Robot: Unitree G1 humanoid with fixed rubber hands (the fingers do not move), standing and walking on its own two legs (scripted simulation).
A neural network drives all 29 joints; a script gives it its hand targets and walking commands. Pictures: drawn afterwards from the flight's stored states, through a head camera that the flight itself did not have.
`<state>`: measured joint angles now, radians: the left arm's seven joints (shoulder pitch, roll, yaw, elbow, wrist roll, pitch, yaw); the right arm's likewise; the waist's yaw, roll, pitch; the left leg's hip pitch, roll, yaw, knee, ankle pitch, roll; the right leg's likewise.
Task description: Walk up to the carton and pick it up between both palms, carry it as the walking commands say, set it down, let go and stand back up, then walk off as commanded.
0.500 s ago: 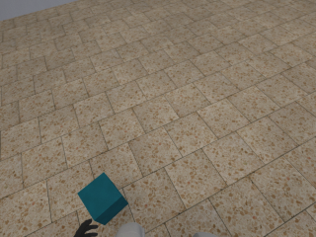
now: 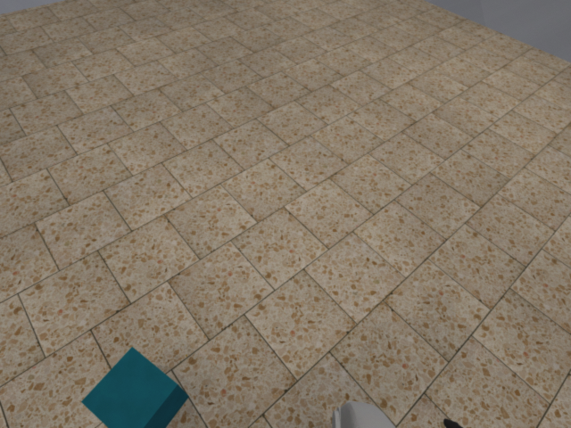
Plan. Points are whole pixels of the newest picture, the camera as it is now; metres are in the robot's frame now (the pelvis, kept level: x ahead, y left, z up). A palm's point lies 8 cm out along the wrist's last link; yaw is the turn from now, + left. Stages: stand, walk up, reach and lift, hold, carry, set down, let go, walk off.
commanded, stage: walk off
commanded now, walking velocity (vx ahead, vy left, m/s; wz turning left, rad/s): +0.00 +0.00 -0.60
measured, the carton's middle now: (140, 399) +0.23 +0.44 -0.68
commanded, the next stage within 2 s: none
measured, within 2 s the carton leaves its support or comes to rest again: neither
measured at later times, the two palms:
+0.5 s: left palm (194, 408) +0.15 +0.17 -0.12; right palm out of the picture -0.01 -0.33 -0.13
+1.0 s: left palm (196, 389) +0.18 +0.18 -0.14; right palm out of the picture -0.10 -0.26 -0.13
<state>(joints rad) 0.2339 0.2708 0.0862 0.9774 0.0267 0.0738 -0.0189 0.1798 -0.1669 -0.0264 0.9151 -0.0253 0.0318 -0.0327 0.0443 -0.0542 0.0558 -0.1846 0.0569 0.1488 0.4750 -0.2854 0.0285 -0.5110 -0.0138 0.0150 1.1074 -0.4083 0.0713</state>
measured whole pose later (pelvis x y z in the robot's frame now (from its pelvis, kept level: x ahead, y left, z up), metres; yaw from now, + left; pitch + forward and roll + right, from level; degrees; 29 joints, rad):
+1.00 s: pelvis -0.02 -0.01 +0.00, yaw -36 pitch +0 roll +0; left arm 0.19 0.27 0.08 0.96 0.02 0.08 -0.04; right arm 0.18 -0.20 -0.04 0.92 -0.03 0.02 -0.02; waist 0.02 -0.02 0.08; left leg -0.20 0.11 0.23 0.51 -0.30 0.00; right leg -0.44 -0.06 -0.01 0.91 -0.41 0.08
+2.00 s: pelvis -0.06 -0.01 -0.02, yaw -72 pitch +0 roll +0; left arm 0.11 0.25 0.06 0.93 0.02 0.05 -0.03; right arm 0.21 -0.26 -0.06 0.94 -0.03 0.03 -0.01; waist -0.02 0.06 0.09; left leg -0.26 0.20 0.28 0.71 -0.42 -0.05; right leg -0.30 -0.02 -0.09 0.63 -0.33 0.02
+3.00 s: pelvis -0.10 +0.03 -0.02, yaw -106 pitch +0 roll +1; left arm 0.11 0.25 0.05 0.93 0.02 0.02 -0.02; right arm 0.20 -0.27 -0.06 0.96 -0.02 0.06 -0.01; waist -0.03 0.06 0.11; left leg -0.30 0.17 0.19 0.89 -0.57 -0.07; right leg -0.31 -0.01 -0.07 0.66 -0.34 -0.04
